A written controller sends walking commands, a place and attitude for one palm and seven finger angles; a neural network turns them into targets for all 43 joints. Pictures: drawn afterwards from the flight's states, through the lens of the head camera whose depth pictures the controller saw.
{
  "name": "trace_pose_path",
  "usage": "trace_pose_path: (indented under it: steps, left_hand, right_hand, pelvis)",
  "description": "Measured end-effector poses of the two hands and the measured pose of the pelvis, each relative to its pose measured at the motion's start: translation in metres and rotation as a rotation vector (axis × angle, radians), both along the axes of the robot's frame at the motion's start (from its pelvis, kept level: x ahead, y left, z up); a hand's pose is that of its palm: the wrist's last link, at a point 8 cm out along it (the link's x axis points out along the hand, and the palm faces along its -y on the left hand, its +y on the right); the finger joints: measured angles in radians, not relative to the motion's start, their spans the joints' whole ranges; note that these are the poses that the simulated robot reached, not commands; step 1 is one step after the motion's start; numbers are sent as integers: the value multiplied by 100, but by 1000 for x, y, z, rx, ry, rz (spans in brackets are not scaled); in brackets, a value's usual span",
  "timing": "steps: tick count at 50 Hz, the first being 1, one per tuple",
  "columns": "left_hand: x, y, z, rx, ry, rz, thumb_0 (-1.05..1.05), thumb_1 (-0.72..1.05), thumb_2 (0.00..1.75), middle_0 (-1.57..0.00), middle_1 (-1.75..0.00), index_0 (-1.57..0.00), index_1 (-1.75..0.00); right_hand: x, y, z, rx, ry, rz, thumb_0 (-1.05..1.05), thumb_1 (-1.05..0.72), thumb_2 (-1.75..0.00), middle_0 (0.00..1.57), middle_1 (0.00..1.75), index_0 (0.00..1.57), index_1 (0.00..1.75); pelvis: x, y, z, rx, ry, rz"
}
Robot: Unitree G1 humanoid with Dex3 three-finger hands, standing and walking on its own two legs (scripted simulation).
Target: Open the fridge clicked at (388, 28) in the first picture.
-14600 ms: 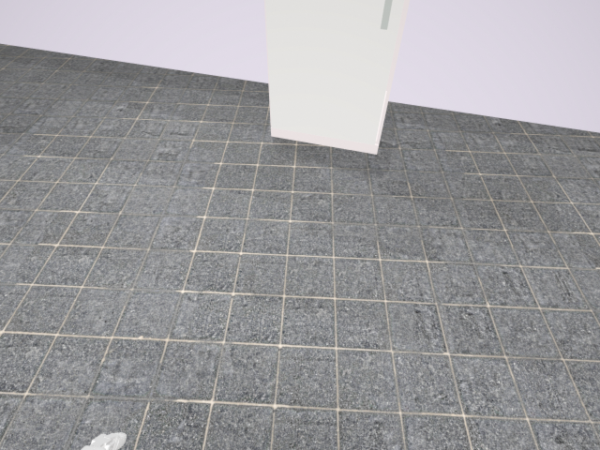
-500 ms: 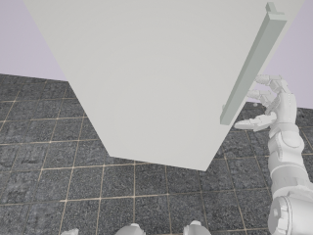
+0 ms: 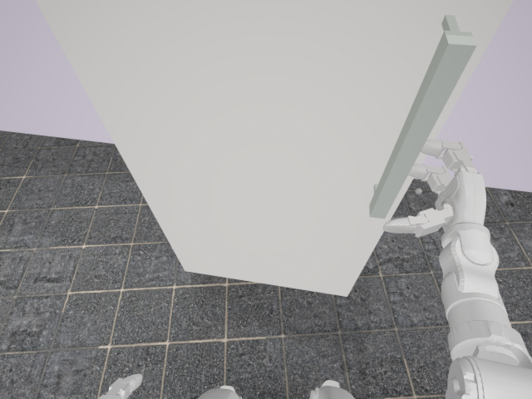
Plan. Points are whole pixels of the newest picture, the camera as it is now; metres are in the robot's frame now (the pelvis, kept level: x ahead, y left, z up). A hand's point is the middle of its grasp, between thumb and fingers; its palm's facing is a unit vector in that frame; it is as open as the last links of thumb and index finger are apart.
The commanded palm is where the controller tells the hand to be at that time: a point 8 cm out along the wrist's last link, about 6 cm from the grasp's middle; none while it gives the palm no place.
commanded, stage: slide the fingers in behind the handle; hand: right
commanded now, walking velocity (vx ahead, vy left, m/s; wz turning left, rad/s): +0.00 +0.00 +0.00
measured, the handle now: (405, 138) +0.48 -0.15 +0.13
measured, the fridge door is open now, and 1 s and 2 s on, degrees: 0 0 0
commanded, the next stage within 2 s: grip the handle and tug to test in 1.20 s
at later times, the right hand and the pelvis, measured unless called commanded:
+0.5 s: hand (401, 187) +0.43 -0.15 +0.08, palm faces +0.07 +1.00 +0.00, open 14.0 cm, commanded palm +0.40 -0.20 +0.08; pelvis +0.00 +0.00 +0.00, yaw +0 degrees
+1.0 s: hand (392, 184) +0.43 -0.14 +0.08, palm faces +0.07 +1.00 +0.00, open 14.0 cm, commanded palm +0.40 -0.18 +0.08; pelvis +0.00 +0.01 +0.00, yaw +0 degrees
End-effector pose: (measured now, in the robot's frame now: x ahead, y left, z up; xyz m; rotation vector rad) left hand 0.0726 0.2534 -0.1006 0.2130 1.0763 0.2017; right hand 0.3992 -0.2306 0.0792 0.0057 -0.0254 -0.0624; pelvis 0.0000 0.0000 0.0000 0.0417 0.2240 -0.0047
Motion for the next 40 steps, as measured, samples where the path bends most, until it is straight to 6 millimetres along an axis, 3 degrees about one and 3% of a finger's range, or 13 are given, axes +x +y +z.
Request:
trace_pose_path:
  steps: [16, 27, 40]
  left_hand:
    - [1, -4, -2, -20, -4, -3, 1, 90, 90, -20, -30, -20, -30]
    - [-6, 1, -4, -15, 15, 3, 1, 90, 90, -20, -30, -20, -30]
    - [-10, 7, -6, -20, 24, 12, 1, 90, 90, -20, -30, -20, -30]
  right_hand:
    - [4, 24, 1, 3, 1, 10, -1, 50, -30, 30, 120, 30, 120]
    - [7, 25, 0, -4, 1, -4, -1, 50, -30, 30, 120, 30, 120]
    - [9, 41, -1, -2, 2, 1, -1, 50, -30, 30, 120, 30, 120]
  pelvis:
    - [3, -2, 0, -5, 0, 6]
    - [1, 3, 0, -7, 2, 3]
    - [2, 6, 0, -12, 7, 7]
